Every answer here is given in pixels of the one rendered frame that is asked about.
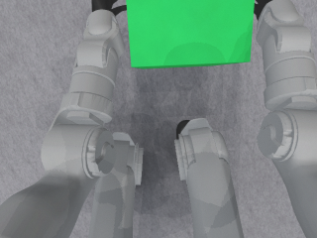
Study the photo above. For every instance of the right robot hand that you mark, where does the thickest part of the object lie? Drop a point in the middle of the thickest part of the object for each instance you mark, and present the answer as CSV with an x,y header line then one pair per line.
x,y
259,7

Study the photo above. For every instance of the robot right forearm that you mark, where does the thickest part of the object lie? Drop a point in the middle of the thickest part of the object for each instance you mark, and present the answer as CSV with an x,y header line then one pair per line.
x,y
288,57

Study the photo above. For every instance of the robot right thigh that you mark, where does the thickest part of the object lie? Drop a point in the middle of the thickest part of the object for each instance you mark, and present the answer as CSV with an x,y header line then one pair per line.
x,y
214,207

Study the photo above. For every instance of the robot left forearm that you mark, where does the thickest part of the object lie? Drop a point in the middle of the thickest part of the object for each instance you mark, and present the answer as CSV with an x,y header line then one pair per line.
x,y
89,99

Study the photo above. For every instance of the carton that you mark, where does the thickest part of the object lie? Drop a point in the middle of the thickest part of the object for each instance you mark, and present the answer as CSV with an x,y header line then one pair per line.
x,y
189,33

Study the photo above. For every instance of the robot right upper arm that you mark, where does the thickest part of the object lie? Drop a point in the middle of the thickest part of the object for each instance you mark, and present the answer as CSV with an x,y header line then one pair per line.
x,y
289,138

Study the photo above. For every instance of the robot right shin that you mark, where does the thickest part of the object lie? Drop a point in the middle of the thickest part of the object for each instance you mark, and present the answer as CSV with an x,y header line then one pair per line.
x,y
219,140

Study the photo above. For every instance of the left robot hand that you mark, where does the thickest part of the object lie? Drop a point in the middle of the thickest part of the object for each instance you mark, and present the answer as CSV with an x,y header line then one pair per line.
x,y
107,5

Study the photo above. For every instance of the robot left upper arm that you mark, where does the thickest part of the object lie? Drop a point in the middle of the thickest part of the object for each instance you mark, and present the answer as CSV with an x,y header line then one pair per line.
x,y
74,157

